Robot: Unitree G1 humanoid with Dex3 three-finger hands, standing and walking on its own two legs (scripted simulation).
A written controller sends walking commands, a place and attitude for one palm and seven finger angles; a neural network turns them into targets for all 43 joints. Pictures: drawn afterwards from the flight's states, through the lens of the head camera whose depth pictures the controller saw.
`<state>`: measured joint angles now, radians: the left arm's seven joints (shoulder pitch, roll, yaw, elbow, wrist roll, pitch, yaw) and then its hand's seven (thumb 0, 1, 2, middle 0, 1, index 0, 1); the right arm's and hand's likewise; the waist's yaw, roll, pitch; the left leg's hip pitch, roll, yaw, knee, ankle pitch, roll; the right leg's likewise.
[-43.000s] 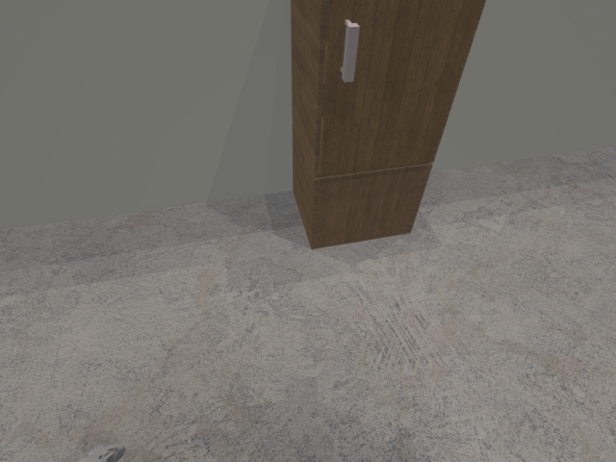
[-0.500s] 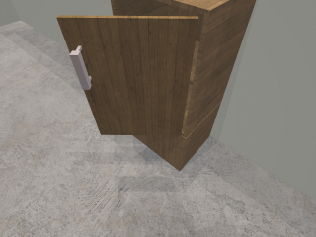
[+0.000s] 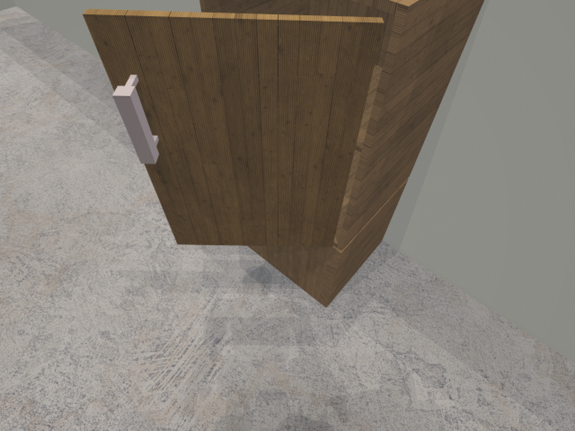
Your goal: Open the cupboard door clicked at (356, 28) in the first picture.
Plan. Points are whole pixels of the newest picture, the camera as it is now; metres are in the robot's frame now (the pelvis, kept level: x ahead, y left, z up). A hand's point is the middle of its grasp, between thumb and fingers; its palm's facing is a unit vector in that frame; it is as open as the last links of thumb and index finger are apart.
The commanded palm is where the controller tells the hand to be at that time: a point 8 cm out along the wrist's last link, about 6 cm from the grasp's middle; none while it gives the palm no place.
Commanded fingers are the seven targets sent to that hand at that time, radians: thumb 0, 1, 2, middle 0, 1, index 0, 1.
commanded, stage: shuffle to correct the standing spot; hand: left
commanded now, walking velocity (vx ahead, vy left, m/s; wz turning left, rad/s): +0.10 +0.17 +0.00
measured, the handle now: (141, 120) +0.57 +0.29 +0.10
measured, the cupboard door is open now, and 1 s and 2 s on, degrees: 40 40 40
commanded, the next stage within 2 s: come to a stop and stand still in 0.30 s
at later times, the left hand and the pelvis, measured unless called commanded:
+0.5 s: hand out of the picture +0.04 +0.26 -0.19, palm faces +0.13 -0.96 -0.23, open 7.4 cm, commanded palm none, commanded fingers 0.00 0.90 0.90 -0.20 -0.30 -0.20 -0.30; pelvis +0.06 +0.07 -0.01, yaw +2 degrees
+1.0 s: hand out of the picture +0.08 +0.23 -0.16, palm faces +0.06 -0.97 -0.23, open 7.3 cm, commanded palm none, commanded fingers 0.00 0.90 0.90 -0.20 -0.30 -0.20 -0.30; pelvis +0.03 +0.05 +0.01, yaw +1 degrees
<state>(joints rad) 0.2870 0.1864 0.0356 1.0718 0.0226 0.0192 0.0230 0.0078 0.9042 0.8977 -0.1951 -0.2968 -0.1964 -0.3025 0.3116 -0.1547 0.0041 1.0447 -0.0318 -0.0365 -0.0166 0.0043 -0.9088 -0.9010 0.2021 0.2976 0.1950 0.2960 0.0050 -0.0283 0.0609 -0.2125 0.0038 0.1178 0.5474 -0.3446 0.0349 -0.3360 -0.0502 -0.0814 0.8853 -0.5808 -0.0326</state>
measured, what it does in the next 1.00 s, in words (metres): steps on the spot: right foot, then left foot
